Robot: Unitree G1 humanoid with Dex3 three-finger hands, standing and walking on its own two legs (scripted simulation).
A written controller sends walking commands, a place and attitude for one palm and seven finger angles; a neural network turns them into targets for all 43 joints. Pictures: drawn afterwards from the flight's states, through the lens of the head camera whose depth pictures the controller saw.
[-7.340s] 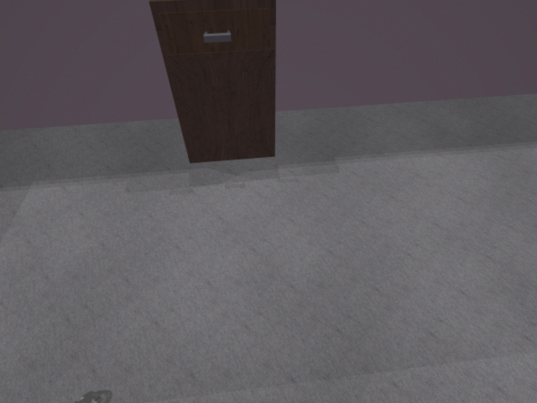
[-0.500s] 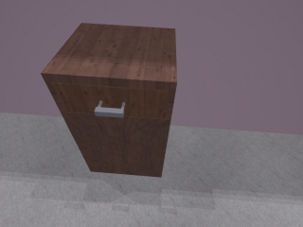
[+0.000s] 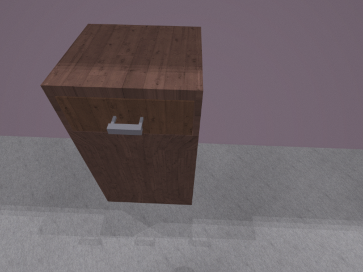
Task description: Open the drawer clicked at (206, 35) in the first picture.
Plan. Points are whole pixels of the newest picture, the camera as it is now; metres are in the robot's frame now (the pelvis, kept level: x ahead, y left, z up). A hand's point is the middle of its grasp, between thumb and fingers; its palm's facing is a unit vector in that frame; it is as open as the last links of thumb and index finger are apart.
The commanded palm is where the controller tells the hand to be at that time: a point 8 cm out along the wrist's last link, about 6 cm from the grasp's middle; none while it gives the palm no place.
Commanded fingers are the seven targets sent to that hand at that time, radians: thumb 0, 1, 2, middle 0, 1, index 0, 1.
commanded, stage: come to a stop and stand still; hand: left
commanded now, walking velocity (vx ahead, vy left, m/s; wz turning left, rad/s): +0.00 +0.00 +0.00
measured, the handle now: (126, 124) +0.56 +0.22 -0.06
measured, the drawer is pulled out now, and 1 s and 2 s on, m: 0.00 0.00 0.00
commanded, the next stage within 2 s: look again from close up in 0.52 s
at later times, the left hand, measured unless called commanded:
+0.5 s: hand out of the picture -0.05 +0.19 -0.17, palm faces +0.02 -0.98 -0.20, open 7.4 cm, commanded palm none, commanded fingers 0.00 0.90 0.90 -0.20 -0.30 -0.20 -0.30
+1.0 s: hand out of the picture -0.06 +0.17 -0.17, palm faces +0.04 -0.99 -0.14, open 7.4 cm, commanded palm none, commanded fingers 0.00 0.90 0.90 -0.20 -0.30 -0.20 -0.30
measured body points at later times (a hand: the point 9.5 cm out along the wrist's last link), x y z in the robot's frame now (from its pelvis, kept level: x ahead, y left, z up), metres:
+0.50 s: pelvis -0.05 +0.02 +0.01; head -0.05 +0.02 +0.46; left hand -0.05 +0.25 -0.15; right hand -0.04 -0.21 -0.15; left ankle -0.02 +0.10 -0.73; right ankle -0.01 -0.12 -0.73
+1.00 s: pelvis -0.04 +0.02 +0.01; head -0.04 +0.03 +0.46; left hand -0.06 +0.22 -0.15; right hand -0.04 -0.19 -0.15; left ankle -0.02 +0.10 -0.73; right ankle -0.01 -0.12 -0.73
